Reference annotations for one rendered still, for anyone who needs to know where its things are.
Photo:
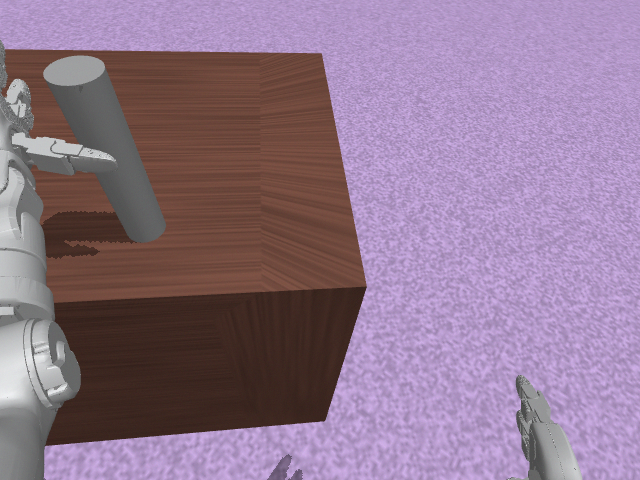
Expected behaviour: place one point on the left robot arm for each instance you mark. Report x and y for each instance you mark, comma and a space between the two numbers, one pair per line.
38, 371

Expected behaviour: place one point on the left robot hand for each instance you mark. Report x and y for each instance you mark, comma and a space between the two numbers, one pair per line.
48, 154

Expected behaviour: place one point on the right robot hand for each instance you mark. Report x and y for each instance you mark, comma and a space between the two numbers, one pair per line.
544, 444

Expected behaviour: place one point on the can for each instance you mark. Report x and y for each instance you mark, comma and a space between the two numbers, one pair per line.
86, 97

